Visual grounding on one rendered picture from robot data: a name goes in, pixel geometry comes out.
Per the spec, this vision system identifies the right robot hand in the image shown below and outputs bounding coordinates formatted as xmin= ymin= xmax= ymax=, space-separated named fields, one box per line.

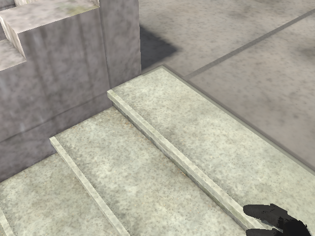
xmin=243 ymin=204 xmax=311 ymax=236

